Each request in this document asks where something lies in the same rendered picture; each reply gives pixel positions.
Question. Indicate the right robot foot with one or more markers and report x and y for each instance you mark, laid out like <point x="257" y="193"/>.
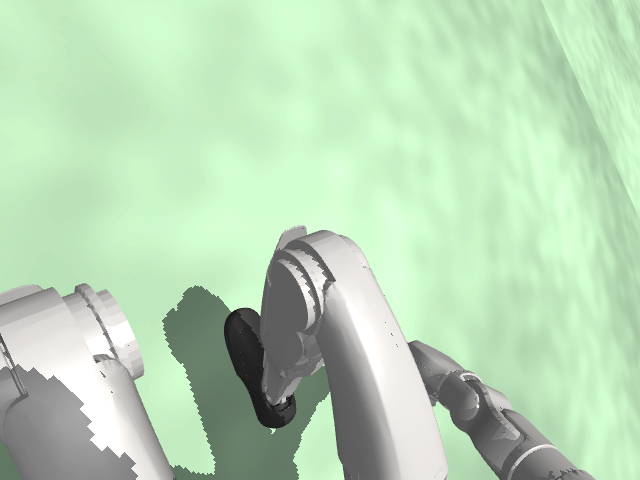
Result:
<point x="243" y="341"/>

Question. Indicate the right robot hand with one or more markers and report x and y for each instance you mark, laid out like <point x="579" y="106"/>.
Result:
<point x="434" y="367"/>

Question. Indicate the right robot arm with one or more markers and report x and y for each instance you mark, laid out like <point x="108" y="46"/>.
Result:
<point x="512" y="447"/>

